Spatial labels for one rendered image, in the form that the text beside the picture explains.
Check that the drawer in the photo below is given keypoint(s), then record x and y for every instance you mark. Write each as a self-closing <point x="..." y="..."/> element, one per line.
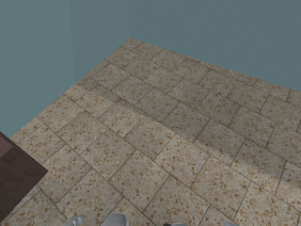
<point x="4" y="146"/>

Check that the cabinet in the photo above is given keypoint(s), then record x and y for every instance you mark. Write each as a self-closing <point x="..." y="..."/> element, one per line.
<point x="19" y="173"/>

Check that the left robot thigh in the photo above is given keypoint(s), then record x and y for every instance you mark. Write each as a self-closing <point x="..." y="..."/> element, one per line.
<point x="116" y="219"/>

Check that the robot left hand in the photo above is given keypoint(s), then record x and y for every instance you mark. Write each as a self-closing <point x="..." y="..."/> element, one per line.
<point x="74" y="221"/>

